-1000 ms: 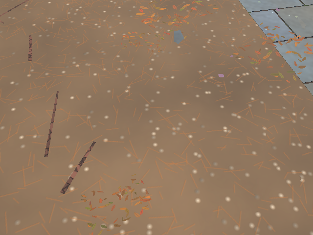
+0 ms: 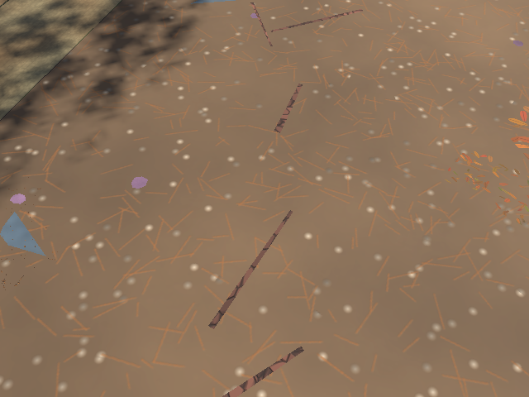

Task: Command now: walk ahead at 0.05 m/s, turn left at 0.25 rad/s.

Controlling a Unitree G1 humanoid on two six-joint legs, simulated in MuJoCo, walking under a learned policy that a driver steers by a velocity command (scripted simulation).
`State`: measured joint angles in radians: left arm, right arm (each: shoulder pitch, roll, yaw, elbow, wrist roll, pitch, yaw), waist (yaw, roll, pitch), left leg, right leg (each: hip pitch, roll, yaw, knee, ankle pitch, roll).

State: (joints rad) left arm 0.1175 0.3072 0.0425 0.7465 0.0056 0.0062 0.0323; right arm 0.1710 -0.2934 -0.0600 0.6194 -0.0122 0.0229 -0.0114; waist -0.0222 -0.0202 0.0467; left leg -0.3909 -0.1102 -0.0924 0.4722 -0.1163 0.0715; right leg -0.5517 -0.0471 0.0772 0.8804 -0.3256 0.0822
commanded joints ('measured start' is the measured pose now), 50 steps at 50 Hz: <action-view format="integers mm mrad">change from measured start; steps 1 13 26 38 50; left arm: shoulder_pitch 33 29 58 83 -43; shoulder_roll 77 72 44 130 17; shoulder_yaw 20 7 -3 30 7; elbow -50 -35 0 45 -27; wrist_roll -3 16 5 -36 -18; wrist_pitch -4 -47 -40 -52 -100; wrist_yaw -1 -25 -25 -19 -69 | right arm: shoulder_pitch -29 0 21 60 256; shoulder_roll -134 -66 -48 -27 -74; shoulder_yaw -33 -8 -12 -17 -14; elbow -59 5 74 116 183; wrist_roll -4 -12 0 38 21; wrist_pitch -7 3 -10 -109 -102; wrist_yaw -2 3 -14 19 12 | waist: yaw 6 3 28 -11 -32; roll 156 -90 35 -124 88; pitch -158 -47 -85 59 23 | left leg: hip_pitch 52 153 193 156 443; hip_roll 253 102 124 95 307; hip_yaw -240 -60 -84 116 -108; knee -149 4 10 21 -331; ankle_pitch -67 -77 101 -198 171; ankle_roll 161 -39 -45 5 137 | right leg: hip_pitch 159 231 322 254 -233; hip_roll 4 -58 -10 -182 -52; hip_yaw -18 49 -5 212 -77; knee -86 -504 -429 -626 30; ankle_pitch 20 20 195 -187 161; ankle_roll -6 -111 -113 -259 -87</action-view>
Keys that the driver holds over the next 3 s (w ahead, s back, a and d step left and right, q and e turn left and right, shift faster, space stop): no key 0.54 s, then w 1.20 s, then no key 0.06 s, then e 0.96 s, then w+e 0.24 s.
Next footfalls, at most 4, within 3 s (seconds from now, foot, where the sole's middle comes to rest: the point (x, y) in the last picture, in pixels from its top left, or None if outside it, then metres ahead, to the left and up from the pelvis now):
0.12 right None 0.08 -0.16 -0.77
1.26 right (322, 367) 0.51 -0.14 -0.77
1.80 left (225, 265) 0.80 0.10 -0.77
2.30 right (310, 253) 0.84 -0.14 -0.77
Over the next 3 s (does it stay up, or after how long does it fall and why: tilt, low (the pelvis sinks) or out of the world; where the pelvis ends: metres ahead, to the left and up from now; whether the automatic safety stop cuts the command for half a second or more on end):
stays up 0.83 -0.01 0.01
